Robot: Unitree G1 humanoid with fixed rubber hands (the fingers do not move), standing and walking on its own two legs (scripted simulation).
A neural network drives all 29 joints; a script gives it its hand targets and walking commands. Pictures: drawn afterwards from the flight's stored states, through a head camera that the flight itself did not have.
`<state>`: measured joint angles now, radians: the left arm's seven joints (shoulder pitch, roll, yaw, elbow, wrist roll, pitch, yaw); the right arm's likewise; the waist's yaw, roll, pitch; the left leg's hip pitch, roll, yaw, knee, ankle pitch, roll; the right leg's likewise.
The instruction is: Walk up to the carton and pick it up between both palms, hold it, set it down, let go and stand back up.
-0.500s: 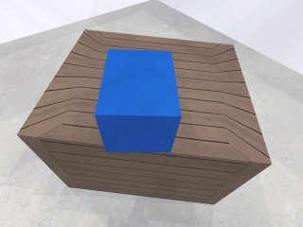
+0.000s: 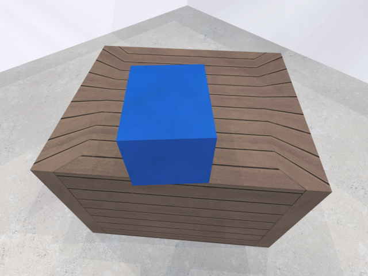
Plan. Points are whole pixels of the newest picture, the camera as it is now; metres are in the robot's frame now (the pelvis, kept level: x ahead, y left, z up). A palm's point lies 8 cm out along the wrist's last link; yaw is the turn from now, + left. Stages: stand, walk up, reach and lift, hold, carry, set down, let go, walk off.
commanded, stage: walk up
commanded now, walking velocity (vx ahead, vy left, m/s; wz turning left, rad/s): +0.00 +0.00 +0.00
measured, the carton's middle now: (169, 123) +0.55 +0.06 -0.03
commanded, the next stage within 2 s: none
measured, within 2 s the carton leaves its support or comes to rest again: neither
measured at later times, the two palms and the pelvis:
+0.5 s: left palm out of the picture -0.07 +0.31 -0.14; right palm out of the picture +0.11 -0.16 -0.15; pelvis +0.05 +0.08 -0.01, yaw +1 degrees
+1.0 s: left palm (56, 254) +0.21 +0.34 -0.16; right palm out of the picture +0.06 -0.12 -0.11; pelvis +0.12 +0.11 +0.00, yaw -2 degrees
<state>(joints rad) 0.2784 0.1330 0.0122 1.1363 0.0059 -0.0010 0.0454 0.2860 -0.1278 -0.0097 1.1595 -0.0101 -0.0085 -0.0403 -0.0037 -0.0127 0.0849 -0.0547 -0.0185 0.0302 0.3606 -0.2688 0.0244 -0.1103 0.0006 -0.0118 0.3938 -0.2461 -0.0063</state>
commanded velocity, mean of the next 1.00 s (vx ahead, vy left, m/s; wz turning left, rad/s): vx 0.11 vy -0.04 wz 0.00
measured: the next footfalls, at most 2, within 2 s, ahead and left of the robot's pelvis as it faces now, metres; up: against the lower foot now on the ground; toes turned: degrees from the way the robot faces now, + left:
left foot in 0.50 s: +0.15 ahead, +0.22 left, +0.00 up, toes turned +6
right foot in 1.18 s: +0.17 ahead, -0.08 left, +0.00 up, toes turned -4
